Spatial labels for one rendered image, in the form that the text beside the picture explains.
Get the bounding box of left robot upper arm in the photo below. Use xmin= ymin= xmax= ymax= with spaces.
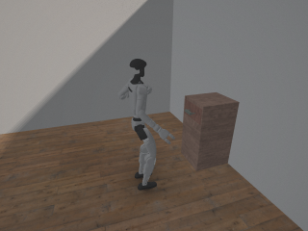
xmin=117 ymin=78 xmax=133 ymax=100

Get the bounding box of robot right forearm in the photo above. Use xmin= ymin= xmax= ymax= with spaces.
xmin=138 ymin=111 xmax=162 ymax=133

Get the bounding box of right robot thigh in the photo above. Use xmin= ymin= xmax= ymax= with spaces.
xmin=137 ymin=126 xmax=157 ymax=162

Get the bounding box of right robot hand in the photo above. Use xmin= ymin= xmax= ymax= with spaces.
xmin=158 ymin=128 xmax=175 ymax=144

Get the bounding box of cabinet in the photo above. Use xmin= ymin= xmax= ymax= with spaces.
xmin=181 ymin=92 xmax=240 ymax=171

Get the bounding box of right robot upper arm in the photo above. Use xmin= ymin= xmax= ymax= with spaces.
xmin=136 ymin=85 xmax=147 ymax=117

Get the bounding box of robot head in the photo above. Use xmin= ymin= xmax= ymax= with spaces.
xmin=129 ymin=59 xmax=147 ymax=85

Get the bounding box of left robot hand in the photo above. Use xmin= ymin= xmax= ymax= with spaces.
xmin=145 ymin=85 xmax=152 ymax=94

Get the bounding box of drawer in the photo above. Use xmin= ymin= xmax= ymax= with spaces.
xmin=185 ymin=99 xmax=202 ymax=125

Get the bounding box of handle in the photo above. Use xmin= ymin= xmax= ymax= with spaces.
xmin=185 ymin=109 xmax=195 ymax=116

